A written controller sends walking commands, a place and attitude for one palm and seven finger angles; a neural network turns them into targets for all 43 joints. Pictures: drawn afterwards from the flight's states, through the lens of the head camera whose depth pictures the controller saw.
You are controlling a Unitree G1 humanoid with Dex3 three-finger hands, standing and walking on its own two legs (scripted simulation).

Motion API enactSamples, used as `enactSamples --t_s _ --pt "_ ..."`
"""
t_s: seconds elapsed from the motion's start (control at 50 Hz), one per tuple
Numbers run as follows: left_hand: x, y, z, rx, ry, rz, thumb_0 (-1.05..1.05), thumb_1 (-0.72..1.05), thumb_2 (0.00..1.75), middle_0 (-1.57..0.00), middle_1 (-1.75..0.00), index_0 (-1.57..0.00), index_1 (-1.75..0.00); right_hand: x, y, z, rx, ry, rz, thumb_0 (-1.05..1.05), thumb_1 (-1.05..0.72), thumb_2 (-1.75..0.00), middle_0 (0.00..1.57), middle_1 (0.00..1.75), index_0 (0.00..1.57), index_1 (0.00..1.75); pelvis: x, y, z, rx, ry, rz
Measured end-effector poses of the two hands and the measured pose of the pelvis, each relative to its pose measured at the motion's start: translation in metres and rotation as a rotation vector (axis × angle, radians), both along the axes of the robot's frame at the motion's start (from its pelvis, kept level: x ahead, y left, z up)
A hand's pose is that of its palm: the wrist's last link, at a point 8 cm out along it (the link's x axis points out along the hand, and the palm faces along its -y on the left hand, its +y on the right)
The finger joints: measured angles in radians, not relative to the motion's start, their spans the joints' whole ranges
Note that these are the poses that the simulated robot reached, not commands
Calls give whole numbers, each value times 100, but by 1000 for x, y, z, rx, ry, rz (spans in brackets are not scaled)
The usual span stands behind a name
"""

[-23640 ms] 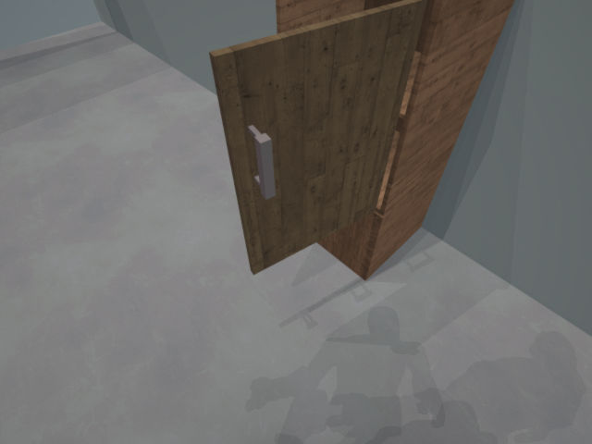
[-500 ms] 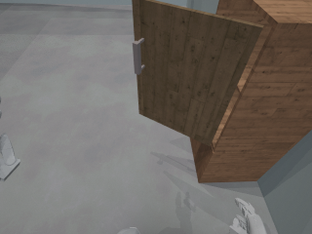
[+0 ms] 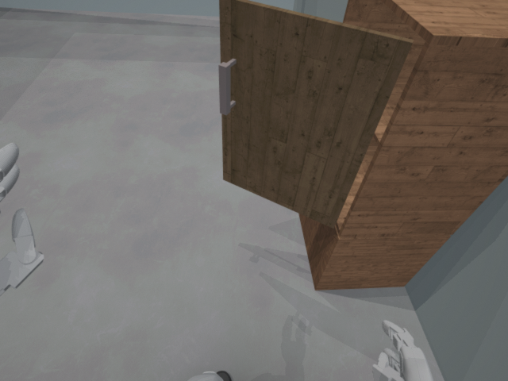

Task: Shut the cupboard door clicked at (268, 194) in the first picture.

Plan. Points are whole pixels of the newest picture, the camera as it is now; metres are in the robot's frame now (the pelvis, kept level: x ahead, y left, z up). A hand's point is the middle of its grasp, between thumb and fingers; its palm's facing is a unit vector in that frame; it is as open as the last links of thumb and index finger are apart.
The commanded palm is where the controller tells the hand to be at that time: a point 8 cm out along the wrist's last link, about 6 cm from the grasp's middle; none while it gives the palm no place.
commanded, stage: step back with the hand held close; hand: left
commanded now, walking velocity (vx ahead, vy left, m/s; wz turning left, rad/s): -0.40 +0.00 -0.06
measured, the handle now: (228, 86) +0.79 +0.12 +0.06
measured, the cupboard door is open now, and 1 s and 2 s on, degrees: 58 58 58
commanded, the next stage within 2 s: stop stepping back and stand still in 0.10 s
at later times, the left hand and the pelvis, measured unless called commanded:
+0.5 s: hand out of the picture +0.11 +0.31 +0.20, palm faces +0.35 -0.81 -0.47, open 7.4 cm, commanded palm +0.07 +0.35 +0.19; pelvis -0.09 +0.06 +0.01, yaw -4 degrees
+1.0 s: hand out of the picture +0.13 +0.35 +0.18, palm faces +0.30 -0.81 -0.50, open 7.4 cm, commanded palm +0.07 +0.38 +0.19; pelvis -0.10 +0.10 +0.02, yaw -6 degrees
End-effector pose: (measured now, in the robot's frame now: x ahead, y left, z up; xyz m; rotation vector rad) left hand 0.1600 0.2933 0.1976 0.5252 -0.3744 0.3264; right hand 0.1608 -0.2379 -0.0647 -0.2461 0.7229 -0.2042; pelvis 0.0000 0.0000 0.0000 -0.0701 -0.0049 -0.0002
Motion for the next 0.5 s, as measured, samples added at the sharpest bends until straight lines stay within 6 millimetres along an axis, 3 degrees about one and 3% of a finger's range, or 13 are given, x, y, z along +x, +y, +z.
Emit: enactSamples --t_s 0.16,0.24,0.36,0.44,0.5 --pt "-26 22 8 21 -18 20 1 88 90 -22 -31 -22 -31 -24 14 14 0 -36 12 1 -91 -89 21 30 20 30 -27 11 4 4 13 1" --pt "-36 31 0 -16 -34 5 1 88 90 -21 -31 -21 -31 -48 20 9 -39 14 -6 1 -90 -89 21 30 20 30 -31 28 1 4 15 -28" --pt "-38 56 -2 -50 -3 18 1 88 90 -21 -31 -21 -31 -86 43 10 -26 63 -20 1 -91 -89 21 30 20 30 -59 43 10 -39 14 -6" --pt "-62 57 11 -41 40 0 1 88 90 -21 -31 -21 -31 -105 61 18 23 44 -4 1 -90 -89 21 30 20 30 -72 49 18 -31 30 -16" --pt "-83 53 15 33 51 -22 1 89 90 -21 -30 -21 -31 -113 67 10 36 23 15 1 -90 -89 21 30 20 30 -88 55 8 39 42 -65"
